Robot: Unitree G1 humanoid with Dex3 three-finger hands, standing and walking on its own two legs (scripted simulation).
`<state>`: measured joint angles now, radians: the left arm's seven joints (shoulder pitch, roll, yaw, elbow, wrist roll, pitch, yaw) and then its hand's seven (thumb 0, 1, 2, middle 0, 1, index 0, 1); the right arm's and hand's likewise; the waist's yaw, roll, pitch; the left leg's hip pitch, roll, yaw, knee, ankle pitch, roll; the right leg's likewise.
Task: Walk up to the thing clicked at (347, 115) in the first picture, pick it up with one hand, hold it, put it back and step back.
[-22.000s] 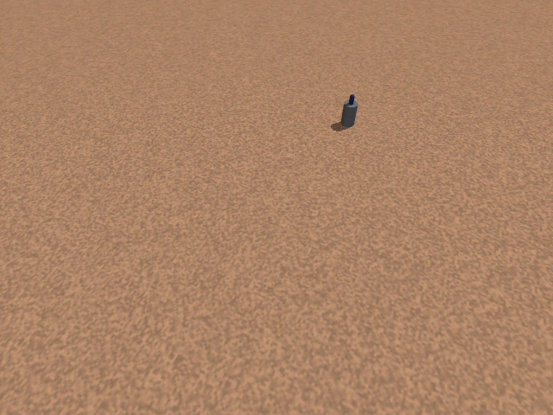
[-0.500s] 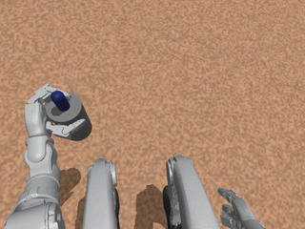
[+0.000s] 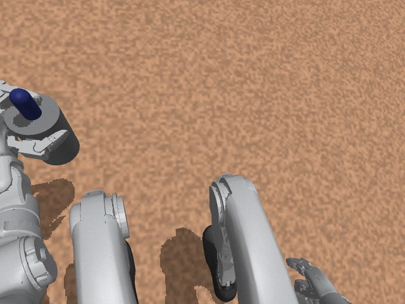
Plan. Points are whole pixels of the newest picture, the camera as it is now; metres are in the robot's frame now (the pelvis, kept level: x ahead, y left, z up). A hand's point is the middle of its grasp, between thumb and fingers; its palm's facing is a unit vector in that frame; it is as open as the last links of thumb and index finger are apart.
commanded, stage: crouch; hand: left
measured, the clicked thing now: (42, 125) +0.46 +0.25 -0.08
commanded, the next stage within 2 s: lower in 0.48 s
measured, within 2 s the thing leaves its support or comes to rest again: neither
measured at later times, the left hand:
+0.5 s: hand (46, 129) +0.47 +0.26 -0.13, palm faces +0.21 -0.98 -0.05, open 9.3 cm
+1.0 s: hand (57, 138) +0.47 +0.26 -0.20, palm faces +0.24 -0.97 -0.03, open 9.3 cm
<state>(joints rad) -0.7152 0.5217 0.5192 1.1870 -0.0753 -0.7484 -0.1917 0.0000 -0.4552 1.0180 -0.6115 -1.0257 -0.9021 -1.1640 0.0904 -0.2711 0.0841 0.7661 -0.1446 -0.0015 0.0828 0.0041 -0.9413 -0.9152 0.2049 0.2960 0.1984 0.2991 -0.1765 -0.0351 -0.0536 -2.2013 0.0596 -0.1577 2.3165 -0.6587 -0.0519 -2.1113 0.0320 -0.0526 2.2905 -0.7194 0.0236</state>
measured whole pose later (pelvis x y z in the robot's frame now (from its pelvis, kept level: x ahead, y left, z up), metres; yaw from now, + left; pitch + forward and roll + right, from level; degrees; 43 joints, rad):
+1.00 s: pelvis +0.00 +0.01 -0.06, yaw -7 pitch +21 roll -12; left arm -0.70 0.74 0.59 1.28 -0.08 -0.86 -0.14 0.00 -0.46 1.02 -0.62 -1.01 -0.91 -1.15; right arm -0.04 -0.33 0.33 0.68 -0.27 0.04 0.11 0.00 -0.93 -0.90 0.21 0.30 0.20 0.30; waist -0.25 -0.18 0.19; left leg -2.27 0.04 -0.32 2.57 -0.70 -0.07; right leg -2.13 0.08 -0.16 2.44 -0.71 0.06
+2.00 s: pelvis -0.01 +0.03 -0.07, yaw -10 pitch +14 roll -16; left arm -0.75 0.89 0.54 1.45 -0.07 -1.03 -0.03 0.00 -0.36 0.53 -0.65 -0.67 -0.78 -0.72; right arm -0.15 -0.35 0.50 0.58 -0.35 0.06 0.12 0.00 -0.92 -0.89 0.21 0.30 0.20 0.30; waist -0.27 -0.26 0.28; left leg -2.23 0.04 -0.40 2.64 -0.70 -0.04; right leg -2.06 0.12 -0.21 2.43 -0.68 0.08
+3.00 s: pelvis -0.01 +0.02 -0.03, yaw -6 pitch +25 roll -12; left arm -0.75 0.92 0.62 1.11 0.11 -0.38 -0.10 -0.01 -0.49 0.08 -0.06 -0.06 -0.06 -0.06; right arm 0.04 -0.29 0.22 0.59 -0.13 0.19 0.08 0.00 -0.91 -0.90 0.21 0.30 0.20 0.30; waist -0.18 -0.09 0.05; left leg -2.27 0.06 -0.25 2.46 -0.65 -0.02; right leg -2.12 0.06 -0.13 2.33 -0.68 0.05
